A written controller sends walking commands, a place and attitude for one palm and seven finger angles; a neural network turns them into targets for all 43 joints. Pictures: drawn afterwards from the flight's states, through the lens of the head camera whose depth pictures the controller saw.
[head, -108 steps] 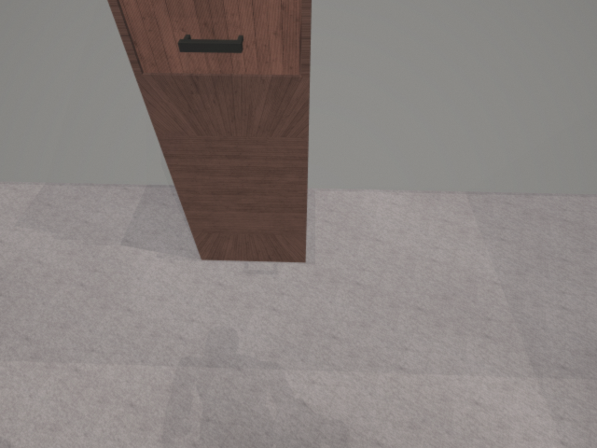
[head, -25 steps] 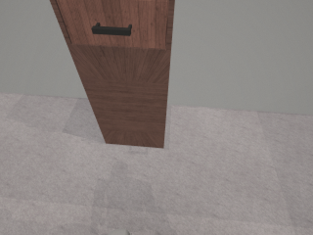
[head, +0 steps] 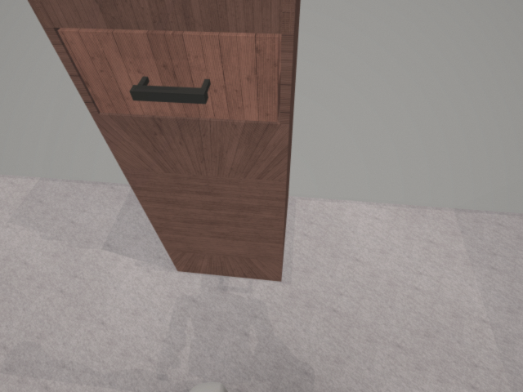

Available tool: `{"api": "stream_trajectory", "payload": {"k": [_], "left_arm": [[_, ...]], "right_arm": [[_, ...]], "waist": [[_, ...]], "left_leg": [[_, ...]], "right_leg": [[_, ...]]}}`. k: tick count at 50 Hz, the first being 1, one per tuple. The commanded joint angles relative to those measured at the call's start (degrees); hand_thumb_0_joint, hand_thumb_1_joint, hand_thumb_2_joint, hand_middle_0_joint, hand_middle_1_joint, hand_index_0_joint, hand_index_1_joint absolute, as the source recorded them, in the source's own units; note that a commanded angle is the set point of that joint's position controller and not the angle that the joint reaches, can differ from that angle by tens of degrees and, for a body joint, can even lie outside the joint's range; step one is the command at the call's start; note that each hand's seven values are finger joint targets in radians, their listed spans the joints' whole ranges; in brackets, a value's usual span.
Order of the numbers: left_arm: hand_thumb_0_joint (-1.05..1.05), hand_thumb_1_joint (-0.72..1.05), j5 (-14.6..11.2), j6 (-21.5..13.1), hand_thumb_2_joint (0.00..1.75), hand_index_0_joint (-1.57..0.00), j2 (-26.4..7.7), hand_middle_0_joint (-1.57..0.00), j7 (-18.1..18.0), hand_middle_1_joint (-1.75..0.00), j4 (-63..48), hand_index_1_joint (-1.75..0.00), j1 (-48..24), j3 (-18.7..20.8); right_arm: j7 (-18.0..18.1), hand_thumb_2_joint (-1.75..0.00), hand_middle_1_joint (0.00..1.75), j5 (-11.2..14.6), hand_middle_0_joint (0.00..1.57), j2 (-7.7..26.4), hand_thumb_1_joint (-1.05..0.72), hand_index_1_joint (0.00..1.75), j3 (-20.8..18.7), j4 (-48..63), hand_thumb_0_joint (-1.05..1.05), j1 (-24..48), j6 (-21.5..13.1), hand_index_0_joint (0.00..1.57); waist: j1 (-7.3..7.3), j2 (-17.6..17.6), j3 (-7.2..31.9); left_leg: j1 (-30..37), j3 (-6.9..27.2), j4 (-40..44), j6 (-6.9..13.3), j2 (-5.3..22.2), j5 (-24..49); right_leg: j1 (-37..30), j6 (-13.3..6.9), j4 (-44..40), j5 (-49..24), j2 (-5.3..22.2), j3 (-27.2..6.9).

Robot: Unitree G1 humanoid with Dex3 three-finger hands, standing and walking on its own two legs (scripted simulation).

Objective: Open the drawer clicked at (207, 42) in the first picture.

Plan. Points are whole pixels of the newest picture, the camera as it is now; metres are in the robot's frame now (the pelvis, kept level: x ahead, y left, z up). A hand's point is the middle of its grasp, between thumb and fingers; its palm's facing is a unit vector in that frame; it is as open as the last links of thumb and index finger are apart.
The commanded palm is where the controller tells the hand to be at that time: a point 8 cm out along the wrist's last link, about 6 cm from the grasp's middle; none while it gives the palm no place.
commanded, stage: come to a stop and stand still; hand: left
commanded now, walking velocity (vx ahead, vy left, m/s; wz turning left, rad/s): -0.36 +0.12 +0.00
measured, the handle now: (172, 88) +0.59 +0.21 +0.14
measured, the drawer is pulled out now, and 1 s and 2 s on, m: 0.00 0.00 0.00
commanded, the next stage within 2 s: look again from close up in 1.14 s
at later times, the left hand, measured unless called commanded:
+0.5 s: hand out of the picture +0.12 +0.18 -0.15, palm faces +0.03 -0.95 -0.31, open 7.4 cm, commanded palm none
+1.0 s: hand out of the picture +0.02 +0.18 -0.17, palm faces +0.02 -0.98 -0.19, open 7.4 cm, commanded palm none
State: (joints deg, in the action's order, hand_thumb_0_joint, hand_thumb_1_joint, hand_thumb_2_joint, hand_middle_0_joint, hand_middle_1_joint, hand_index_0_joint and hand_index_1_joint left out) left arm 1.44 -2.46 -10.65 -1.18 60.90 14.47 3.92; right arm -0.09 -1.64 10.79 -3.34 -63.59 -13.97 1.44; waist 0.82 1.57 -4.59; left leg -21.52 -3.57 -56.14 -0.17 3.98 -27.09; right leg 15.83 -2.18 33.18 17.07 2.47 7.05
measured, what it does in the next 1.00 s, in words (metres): steps on the spot: left foot, then left foot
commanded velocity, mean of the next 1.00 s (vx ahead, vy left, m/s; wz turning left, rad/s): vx -0.08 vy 0.03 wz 0.00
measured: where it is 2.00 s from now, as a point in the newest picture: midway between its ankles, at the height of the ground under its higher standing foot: outside the picture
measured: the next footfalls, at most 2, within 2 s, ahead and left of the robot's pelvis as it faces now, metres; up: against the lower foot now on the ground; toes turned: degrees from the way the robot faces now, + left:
left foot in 0.10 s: +0.09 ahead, +0.14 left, +0.00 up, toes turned +4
left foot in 0.68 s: +0.04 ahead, +0.12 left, +0.00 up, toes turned +1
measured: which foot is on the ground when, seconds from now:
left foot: up 0.00-0.08, down 0.10-0.32, up 0.34-0.66, down 0.68-1.00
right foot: down 0.00-1.00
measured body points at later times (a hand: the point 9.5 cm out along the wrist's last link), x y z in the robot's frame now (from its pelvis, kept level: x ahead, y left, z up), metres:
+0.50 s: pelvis +0.04 -0.03 +0.01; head +0.09 -0.05 +0.45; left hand +0.12 +0.23 -0.13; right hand +0.10 -0.27 -0.16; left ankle -0.01 +0.11 -0.67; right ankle +0.04 -0.10 -0.73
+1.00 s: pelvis +0.02 +0.00 +0.01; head +0.04 +0.01 +0.46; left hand +0.02 +0.23 -0.15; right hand +0.01 -0.22 -0.15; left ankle +0.00 +0.12 -0.73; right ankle +0.04 -0.10 -0.73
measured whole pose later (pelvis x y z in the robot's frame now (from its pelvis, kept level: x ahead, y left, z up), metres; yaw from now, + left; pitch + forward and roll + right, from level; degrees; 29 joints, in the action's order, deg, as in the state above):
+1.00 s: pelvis +0.02 +0.00 +0.01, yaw -1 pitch -1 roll +0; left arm 0.2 1.0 -9.5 -1.4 65.9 13.2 1.4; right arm 1.7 -1.3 8.4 -0.3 -64.2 -15.1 1.1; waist 0.2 -0.3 -3.3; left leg -8.0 -2.2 -23.1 0.1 1.0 -14.4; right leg 11.4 -1.5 21.9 9.8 -0.6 3.2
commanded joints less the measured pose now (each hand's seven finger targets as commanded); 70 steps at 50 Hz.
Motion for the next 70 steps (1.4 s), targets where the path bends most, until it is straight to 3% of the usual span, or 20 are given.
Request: {"api": "stream_trajectory", "payload": {"k": [1,4,5,9,12,14,15,16,17,20,28,31,34,35,38,44,61,62,64,70], "left_arm": [[0.00,0.90,0.13,-0.59,0.90,-0.20,-6.11,-0.20,-0.59,-0.30,-0.28,-0.30,3.94,0.32],[0.00,0.90,-1.18,0.56,0.90,-0.20,-6.20,-0.20,-1.27,-0.30,-0.08,-0.30,3.35,0.07],[0.00,0.90,-1.34,1.08,0.90,-0.20,-4.69,-0.20,-1.54,-0.30,-0.35,-0.30,4.55,-0.24],[0.00,0.90,-1.34,3.52,0.90,-0.20,-4.25,-0.20,-1.51,-0.30,-2.28,-0.30,2.03,0.26],[0.00,0.90,-1.50,3.19,0.90,-0.20,-4.02,-0.20,-1.09,-0.30,-2.87,-0.30,1.06,0.83],[0.00,0.90,-0.92,3.14,0.90,-0.20,-4.43,-0.20,-0.80,-0.30,-2.70,-0.30,3.81,1.15],[0.00,0.90,-0.30,2.83,0.90,-0.20,-7.11,-0.20,-0.97,-0.30,-2.96,-0.30,4.14,1.56],[0.00,0.90,0.10,2.68,0.90,-0.20,-10.89,-0.20,-1.23,-0.30,-3.32,-0.30,3.09,2.02],[0.00,0.90,-0.14,2.72,0.90,-0.20,-11.51,-0.20,-1.06,-0.30,-3.56,-0.30,2.56,1.78],[0.00,0.90,-0.24,2.97,0.90,-0.20,-8.11,-0.20,-1.72,-0.30,-4.96,-0.30,-2.98,1.14],[0.00,0.90,-0.21,2.12,0.90,-0.20,-10.37,-0.20,-1.63,-0.30,-3.97,-0.30,-0.48,1.38],[0.00,0.90,-0.88,2.04,0.90,-0.20,-9.21,-0.20,-1.29,-0.30,-3.19,-0.30,-2.76,0.72],[0.00,0.90,-0.56,2.53,0.90,-0.20,-5.22,-0.20,-1.10,-0.30,-3.34,-0.30,-2.44,-0.29],[0.00,0.90,-0.53,2.23,0.90,-0.20,-5.25,-0.20,-0.76,-0.30,-2.98,-0.30,-3.03,-0.45],[0.00,0.90,-0.96,2.33,0.90,-0.20,-6.23,-0.20,-0.37,-0.30,-0.91,-0.30,-3.69,-0.70],[0.00,0.90,-0.91,2.35,0.90,-0.20,-5.05,-0.20,-0.22,-0.30,1.77,-0.30,-1.65,-1.49],[0.00,0.90,-1.14,1.69,0.90,-0.20,-2.33,-0.20,-0.72,-0.30,4.29,-0.30,2.98,-2.23],[0.00,0.90,-0.62,0.78,0.90,-0.20,-12.23,-0.20,-0.83,-0.30,-1.62,-0.30,2.47,-2.87],[0.00,0.90,-0.38,0.23,0.90,-0.20,-9.30,-0.20,-1.12,-0.30,-2.96,-0.30,3.46,-1.73],[0.00,0.90,-0.44,0.20,0.90,-0.20,-10.11,-0.20,-1.07,-0.30,-5.91,-0.30,1.94,-1.15]], "right_arm": [[0.52,-0.90,0.30,1.15,0.20,-1.28,-0.90,0.30,1.29,3.08,0.00,-1.93,-2.42,0.20],[1.30,-0.90,0.30,1.25,0.20,1.37,-0.90,0.30,1.33,0.95,0.00,-5.56,-2.71,0.20],[1.77,-0.90,0.30,1.09,0.20,4.55,-0.90,0.30,0.64,1.53,0.00,-5.45,-2.76,0.20],[3.33,-0.90,0.30,0.75,0.20,8.54,-0.90,0.30,-0.78,2.15,0.00,-5.84,-0.54,0.20],[3.49,-0.90,0.30,0.18,0.20,9.80,-0.90,0.30,-2.02,4.47,0.00,-1.93,0.16,0.20],[3.36,-0.90,0.30,0.61,0.20,9.58,-0.90,0.30,-2.33,6.03,0.00,1.69,0.54,0.20],[3.10,-0.90,0.30,1.03,0.20,7.92,-0.90,0.30,-2.18,6.83,0.00,2.13,0.82,0.20],[2.34,-0.90,0.30,1.38,0.20,4.73,-0.90,0.30,-1.81,7.88,0.00,1.48,1.19,0.20],[2.01,-0.90,0.30,1.37,0.20,5.08,-0.90,0.30,-2.02,7.71,0.00,1.46,1.96,0.20],[1.84,-0.90,0.30,1.08,0.20,3.62,-0.90,0.30,-1.77,6.76,0.00,3.49,2.80,0.20],[1.22,-0.90,0.30,1.34,0.20,3.16,-0.90,0.30,-0.32,6.74,0.00,2.81,1.11,0.20],[1.46,-0.90,0.30,1.19,0.20,3.45,-0.90,0.30,0.11,4.79,0.00,-1.10,0.12,0.20],[1.56,-0.90,0.30,0.31,0.20,7.43,-0.90,0.30,0.17,5.02,0.00,1.31,-0.44,0.20],[1.86,-0.90,0.30,0.36,0.20,6.46,-0.90,0.30,0.61,4.95,0.00,1.95,-0.58,0.20],[1.97,-0.90,0.30,0.56,0.20,5.11,-0.90,0.30,1.39,2.95,0.00,0.73,-1.01,0.20],[2.10,-0.90,0.30,0.48,0.20,4.16,-0.90,0.30,1.69,1.63,0.00,-2.22,-1.04,0.20],[2.91,-0.90,0.30,0.85,0.20,1.53,-0.90,0.30,2.14,-0.91,0.00,-7.50,-2.30,0.20],[1.44,-0.90,0.30,0.50,0.20,9.84,-0.90,0.30,0.89,6.03,0.00,-3.28,-1.94,0.20],[2.22,-0.90,0.30,0.02,0.20,8.25,-0.90,0.30,0.20,7.60,0.00,-3.64,-3.91,0.20],[2.33,-0.90,0.30,0.76,0.20,10.04,-0.90,0.30,-0.29,8.71,0.00,-3.38,-3.80,0.20]], "waist": [[-0.75,-7.97,5.08],[-1.38,-2.68,8.79],[-0.88,2.99,10.20],[-2.48,15.30,5.43],[-1.72,10.08,8.35],[0.70,5.31,9.87],[0.85,-3.74,9.11],[0.41,-14.95,7.38],[1.35,-11.87,5.94],[-0.44,-10.17,2.03],[0.59,-8.53,7.51],[-1.70,-8.19,6.79],[-0.05,2.14,4.67],[-0.08,-2.46,3.31],[-0.62,4.94,4.14],[-0.67,-1.13,-0.09],[-0.76,-1.06,1.33],[-1.87,-0.41,-3.01],[-1.36,2.37,9.93],[-1.76,-2.80,3.76]], "left_leg": [[0.13,-0.91,17.40,-1.18,-0.95,5.05],[13.39,-0.07,32.87,-0.15,0.45,37.16],[19.17,4.94,29.48,2.93,7.43,60.33],[21.32,11.56,31.68,11.17,16.83,88.44],[24.47,9.75,28.12,10.21,15.33,78.70],[17.23,6.61,25.29,6.12,11.24,57.38],[10.26,3.15,20.51,2.53,5.71,38.62],[2.37,-1.89,12.79,-1.05,-2.72,6.57],[1.74,1.88,1.89,-1.15,-4.94,-7.39],[-4.05,6.74,-9.77,-1.21,-3.56,-3.36],[2.94,2.79,19.78,-1.98,-3.37,2.03],[13.92,2.37,34.86,-1.12,-2.70,15.97],[10.59,9.66,34.85,3.58,7.39,21.13],[9.29,7.45,33.71,2.32,4.83,18.29],[10.39,6.78,36.56,1.18,3.66,18.79],[8.09,6.51,39.46,1.42,2.12,10.26],[10.85,5.92,38.45,1.79,2.61,19.56],[9.36,6.33,37.10,0.80,-0.17,15.64],[9.59,6.83,31.66,2.36,0.96,17.29],[8.13,6.24,30.67,3.06,1.34,21.80]], "right_leg": [[-11.11,-7.19,-11.09,-43.03,12.02,-9.84],[-9.70,-1.00,-2.26,-39.53,6.93,-5.41],[-4.20,1.44,-0.49,-26.38,4.71,-3.74],[5.09,2.26,14.45,17.81,-1.32,-4.09],[5.08,0.93,8.47,11.82,-1.47,-5.72],[-4.32,1.16,-4.48,-6.16,-0.86,-5.16],[-8.56,0.11,-9.41,-27.05,3.95,-11.17],[-10.49,-4.94,-12.41,-43.60,15.85,-21.26],[-6.78,-9.41,-13.86,-48.48,20.39,-21.60],[-5.77,-10.68,-11.97,-45.06,15.20,-18.19],[-16.58,-8.97,-11.43,-40.41,13.57,-17.38],[-9.31,-4.47,-9.80,-30.42,10.16,-14.91],[-5.11,0.73,-12.35,-4.61,2.27,-9.14],[-5.66,0.54,-14.42,-8.13,2.80,-10.47],[-7.42,-0.29,-13.10,-10.05,3.30,-10.04],[-5.65,-0.01,-16.47,-1.70,2.79,-10.49],[-6.72,-0.08,-13.33,-10.87,3.05,-9.23],[-2.74,-0.58,-10.25,-3.59,1.56,-9.93],[-6.47,-0.98,-7.36,-8.47,3.46,-11.51],[-3.91,-1.42,-6.62,-16.30,3.32,-11.88]]}}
